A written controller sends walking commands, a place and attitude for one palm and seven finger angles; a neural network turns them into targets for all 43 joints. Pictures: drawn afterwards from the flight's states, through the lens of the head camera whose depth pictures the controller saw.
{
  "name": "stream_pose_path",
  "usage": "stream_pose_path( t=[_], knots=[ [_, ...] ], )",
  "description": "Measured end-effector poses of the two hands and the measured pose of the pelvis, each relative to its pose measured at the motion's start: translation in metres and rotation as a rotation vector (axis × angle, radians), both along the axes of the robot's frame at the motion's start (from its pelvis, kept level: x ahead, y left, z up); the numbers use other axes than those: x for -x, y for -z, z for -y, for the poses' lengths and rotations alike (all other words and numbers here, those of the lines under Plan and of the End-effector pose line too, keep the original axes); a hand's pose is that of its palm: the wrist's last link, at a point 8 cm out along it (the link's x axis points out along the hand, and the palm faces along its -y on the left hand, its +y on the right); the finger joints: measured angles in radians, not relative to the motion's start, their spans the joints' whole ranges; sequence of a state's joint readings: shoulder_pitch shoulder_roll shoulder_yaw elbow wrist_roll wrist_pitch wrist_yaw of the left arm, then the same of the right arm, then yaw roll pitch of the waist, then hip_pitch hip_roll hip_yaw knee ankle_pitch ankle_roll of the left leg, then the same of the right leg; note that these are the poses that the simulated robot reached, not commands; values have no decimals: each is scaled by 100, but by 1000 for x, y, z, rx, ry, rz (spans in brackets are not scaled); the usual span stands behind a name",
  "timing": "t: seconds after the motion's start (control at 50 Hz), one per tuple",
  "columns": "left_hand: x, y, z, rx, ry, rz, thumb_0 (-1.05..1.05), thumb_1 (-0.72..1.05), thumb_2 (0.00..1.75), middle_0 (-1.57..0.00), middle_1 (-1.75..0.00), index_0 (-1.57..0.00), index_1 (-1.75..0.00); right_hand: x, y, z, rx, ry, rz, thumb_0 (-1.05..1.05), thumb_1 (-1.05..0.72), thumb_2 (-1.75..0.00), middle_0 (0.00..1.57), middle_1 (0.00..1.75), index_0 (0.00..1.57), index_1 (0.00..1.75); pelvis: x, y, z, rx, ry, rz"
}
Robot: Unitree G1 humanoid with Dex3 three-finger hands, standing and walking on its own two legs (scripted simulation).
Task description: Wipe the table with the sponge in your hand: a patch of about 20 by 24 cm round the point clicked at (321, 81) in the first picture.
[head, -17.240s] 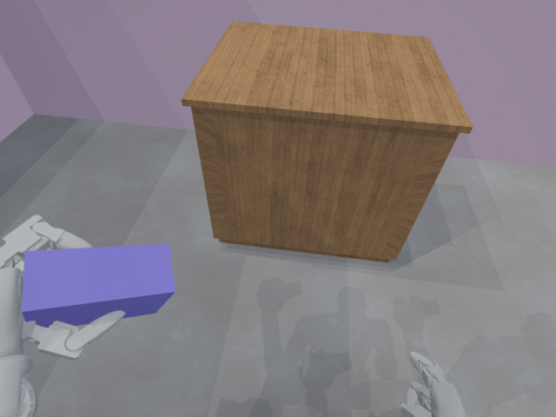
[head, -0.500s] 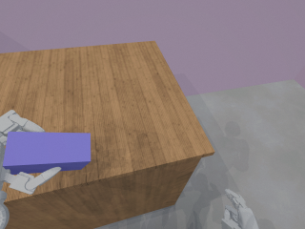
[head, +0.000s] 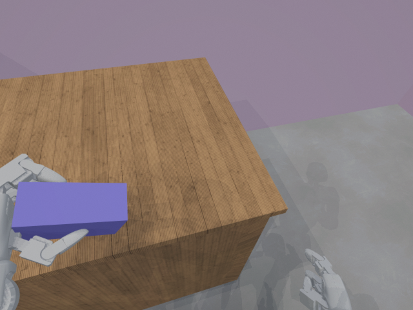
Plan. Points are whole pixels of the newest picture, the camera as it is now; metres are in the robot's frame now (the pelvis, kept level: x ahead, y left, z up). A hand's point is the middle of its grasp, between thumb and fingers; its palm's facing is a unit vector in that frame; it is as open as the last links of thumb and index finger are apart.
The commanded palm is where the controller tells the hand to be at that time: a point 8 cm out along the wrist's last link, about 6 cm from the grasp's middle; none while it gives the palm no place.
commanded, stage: turn the palm down, sponge in hand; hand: left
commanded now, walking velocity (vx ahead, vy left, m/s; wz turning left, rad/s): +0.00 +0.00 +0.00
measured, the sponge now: (91, 211) +0.23 +0.20 +0.12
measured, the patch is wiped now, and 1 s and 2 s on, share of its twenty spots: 0.00 0.00 0.00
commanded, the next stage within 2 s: none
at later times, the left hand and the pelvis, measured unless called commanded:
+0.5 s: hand (50, 219) +0.19 +0.23 +0.16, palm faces +0.35 -0.67 -0.65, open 10.0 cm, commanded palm +0.17 +0.27 +0.19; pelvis +0.02 -0.05 -0.01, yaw +2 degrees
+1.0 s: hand (60, 178) +0.24 +0.23 +0.18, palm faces +0.28 -0.41 -0.87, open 10.0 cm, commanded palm +0.20 +0.25 +0.21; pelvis +0.04 -0.06 -0.01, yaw +0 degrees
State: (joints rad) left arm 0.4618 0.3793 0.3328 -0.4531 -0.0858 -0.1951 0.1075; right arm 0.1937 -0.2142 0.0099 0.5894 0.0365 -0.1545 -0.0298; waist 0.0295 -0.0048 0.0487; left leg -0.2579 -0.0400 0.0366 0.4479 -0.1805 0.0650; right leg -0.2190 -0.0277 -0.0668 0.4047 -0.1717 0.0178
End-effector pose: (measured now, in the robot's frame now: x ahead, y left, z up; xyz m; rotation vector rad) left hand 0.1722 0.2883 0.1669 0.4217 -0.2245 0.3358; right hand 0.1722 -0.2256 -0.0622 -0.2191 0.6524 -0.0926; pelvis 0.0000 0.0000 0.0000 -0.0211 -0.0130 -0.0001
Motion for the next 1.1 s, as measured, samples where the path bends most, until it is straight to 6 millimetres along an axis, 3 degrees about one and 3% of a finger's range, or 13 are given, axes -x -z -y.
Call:
stream_pose_path(
  t=[0.06, 0.14, 0.2, 0.24, 0.38, 0.48, 0.54, 0.64, 0.74, 0.82, 0.88, 0.98, 1.1],
  knots=[
    [-4, 4, 2, 13, -7, -17, -1, -49, 102, -78, -132, -77, -132, -2, 0, 2, 2, 3, -6, 1, -90, -89, 20, 30, 20, 30, -2, 0, 2, 0, 1, 0],
    [-31, -28, -11, -218, -15, 40, -1, -49, 102, -78, -132, -77, -132, -5, 10, 0, 47, -96, -51, 1, -90, -89, 20, 30, 20, 30, -1, 4, 11, -11, -31, 17],
    [-43, -43, -23, -136, -78, 50, -1, -49, 102, -78, -133, -77, -132, -10, 14, 4, 14, -91, -58, 1, -90, -89, 20, 30, 20, 30, -5, 5, 16, -19, -4, 18],
    [-44, -43, -19, -97, -85, -11, -1, -49, 102, -78, -133, -77, -132, -14, 14, 9, -14, -61, -33, 1, -90, -89, 20, 30, 20, 30, -10, 4, 17, -20, 10, 24],
    [-13, -10, 28, -233, 30, -324, -1, -48, 102, -76, -134, -75, -134, -34, 12, 29, -27, -38, 16, 1, -90, -89, 20, 30, 20, 30, -18, 5, 29, -27, 15, 25],
    [13, -21, 27, -284, -46, -190, -1, -48, 102, -76, -134, -76, -134, -43, 15, 44, 29, -73, -12, 1, -90, -89, 20, 30, 20, 30, -17, 9, 49, -22, -17, 16],
    [18, -30, 18, -328, -161, -121, -1, -48, 102, -76, -134, -76, -134, -45, 23, 52, 48, -95, -36, 1, -90, -89, 20, 30, 20, 30, -15, 12, 57, -17, -45, 12],
    [-1, -22, 9, -354, -233, -260, -1, -48, 102, -76, -134, -76, -134, -45, 37, 61, 34, -66, -60, 1, -90, -89, 20, 30, 20, 30, -15, 13, 64, -20, -49, 9],
    [-33, -14, 32, -453, -98, -383, -1, -48, 102, -76, -135, -75, -134, -45, 41, 64, 6, -10, -54, 1, -90, -89, 20, 30, 20, 30, -21, 13, 66, -29, -27, 5],
    [-45, -32, 61, -548, 31, -289, -1, -48, 102, -76, -135, -75, -134, -44, 38, 66, -10, 26, -51, 1, -90, -89, 20, 30, 20, 30, -31, 13, 66, -35, -4, -10],
    [-43, -52, 69, -603, 41, -208, 0, -48, 102, -76, -135, -75, -134, -42, 37, 68, -24, 44, -59, 1, -90, -89, 20, 30, 20, 30, -37, 13, 64, -36, 3, -18],
    [-37, -63, 45, -618, -110, -249, 0, -48, 102, -76, -135, -75, -134, -41, 43, 70, -26, 56, -102, 1, -90, -89, 20, 30, 20, 30, -40, 12, 58, -31, 0, -21],
    [-32, -35, 17, -637, -218, -460, 0, -48, 102, -76, -135, -75, -134, -45, 43, 65, -1, 44, -111, 1, -90, -89, 20, 30, 20, 30, -34, 11, 50, -31, -7, -24]
  ],
)
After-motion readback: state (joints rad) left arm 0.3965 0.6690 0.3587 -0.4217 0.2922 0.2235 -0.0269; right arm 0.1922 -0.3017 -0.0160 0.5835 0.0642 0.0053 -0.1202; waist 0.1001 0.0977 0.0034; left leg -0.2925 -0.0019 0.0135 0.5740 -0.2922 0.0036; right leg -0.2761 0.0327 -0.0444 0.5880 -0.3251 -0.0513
